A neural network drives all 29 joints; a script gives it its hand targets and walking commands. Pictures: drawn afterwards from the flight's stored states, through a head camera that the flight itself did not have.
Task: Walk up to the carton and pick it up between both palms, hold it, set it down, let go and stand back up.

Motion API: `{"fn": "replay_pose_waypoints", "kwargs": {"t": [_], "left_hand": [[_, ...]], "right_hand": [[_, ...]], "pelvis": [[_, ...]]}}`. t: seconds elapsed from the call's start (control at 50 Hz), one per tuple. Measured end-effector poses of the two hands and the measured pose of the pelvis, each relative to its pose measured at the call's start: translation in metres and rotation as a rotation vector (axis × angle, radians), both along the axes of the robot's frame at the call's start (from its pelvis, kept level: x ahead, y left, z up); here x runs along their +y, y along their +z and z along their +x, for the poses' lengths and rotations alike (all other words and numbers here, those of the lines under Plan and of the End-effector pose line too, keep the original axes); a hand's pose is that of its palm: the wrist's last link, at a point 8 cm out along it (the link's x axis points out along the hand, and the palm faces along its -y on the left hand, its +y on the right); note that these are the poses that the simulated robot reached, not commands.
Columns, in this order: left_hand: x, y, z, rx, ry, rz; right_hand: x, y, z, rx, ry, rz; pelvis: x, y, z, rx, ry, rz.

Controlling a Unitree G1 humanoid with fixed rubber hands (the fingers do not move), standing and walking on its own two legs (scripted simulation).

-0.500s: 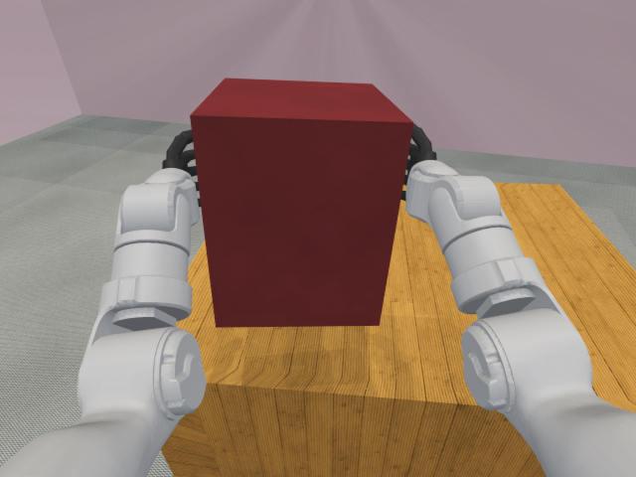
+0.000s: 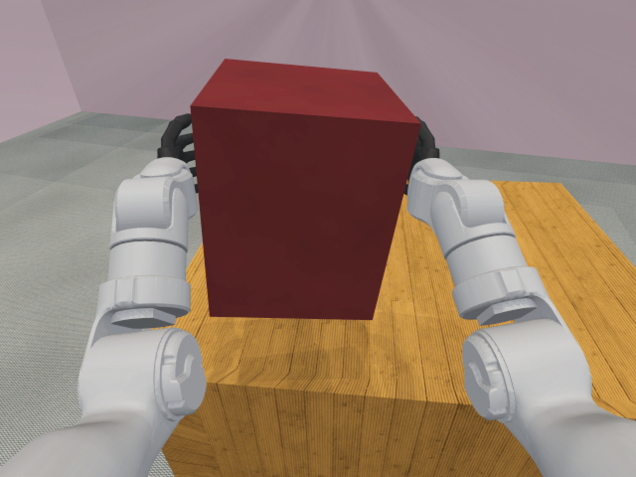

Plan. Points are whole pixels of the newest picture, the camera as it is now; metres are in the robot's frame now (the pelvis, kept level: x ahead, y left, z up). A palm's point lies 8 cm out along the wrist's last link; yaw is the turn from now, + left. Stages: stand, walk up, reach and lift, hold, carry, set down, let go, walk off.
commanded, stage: hold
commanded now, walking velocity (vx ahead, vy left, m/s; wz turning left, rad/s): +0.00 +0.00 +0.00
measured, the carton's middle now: (297, 188) +0.39 +0.02 +0.24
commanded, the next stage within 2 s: none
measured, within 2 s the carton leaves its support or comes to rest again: neither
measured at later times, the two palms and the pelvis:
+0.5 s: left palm (172, 168) +0.37 +0.16 +0.29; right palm (423, 166) +0.37 -0.13 +0.28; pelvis +0.00 +0.00 +0.00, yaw +0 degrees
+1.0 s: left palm (175, 166) +0.37 +0.16 +0.29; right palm (428, 159) +0.37 -0.13 +0.29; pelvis +0.00 +0.00 +0.00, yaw +0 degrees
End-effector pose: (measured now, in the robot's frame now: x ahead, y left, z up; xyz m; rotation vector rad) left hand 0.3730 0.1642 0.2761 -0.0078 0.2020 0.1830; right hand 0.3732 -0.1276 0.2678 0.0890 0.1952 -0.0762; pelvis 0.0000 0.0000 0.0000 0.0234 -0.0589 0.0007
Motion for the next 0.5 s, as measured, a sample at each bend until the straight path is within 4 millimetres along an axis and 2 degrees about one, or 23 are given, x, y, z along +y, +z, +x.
{"fn": "replay_pose_waypoints", "kwargs": {"t": [0.08, 0.14, 0.24, 0.3, 0.38, 0.5], "left_hand": [[-0.002, 0.016, -0.002, -0.054, -0.002, 0.003], [-0.003, 0.013, 0.0, -0.03, -0.01, 0.013], [-0.004, -0.014, 0.005, 0.082, -0.027, 0.019], [-0.001, -0.022, 0.004, 0.098, -0.018, 0.015], [0.003, -0.012, 0.0, 0.044, 0.003, 0.01], [0.0, 0.01, -0.003, -0.04, 0.0, 0.007]], "right_hand": [[-0.002, 0.019, -0.002, -0.055, -0.003, -0.004], [-0.003, 0.024, 0.0, -0.033, -0.007, -0.017], [-0.004, 0.005, 0.004, 0.078, -0.012, -0.031], [-0.001, -0.009, 0.004, 0.096, -0.005, -0.022], [0.003, -0.012, 0.002, 0.046, 0.005, -0.001], [0.0, 0.012, -0.002, -0.038, 0.0, -0.002]], "pelvis": [[0.0, 0.0, -0.001, -0.002, 0.0, 0.0], [-0.001, 0.0, -0.002, -0.004, 0.0, 0.001], [-0.001, 0.0, -0.001, -0.004, 0.0, 0.001], [0.0, 0.0, 0.0, -0.001, 0.0, 0.0], [0.0, 0.0, 0.0, 0.0, 0.0, 0.0], [0.0, 0.0, -0.001, -0.001, 0.0, 0.0]]}}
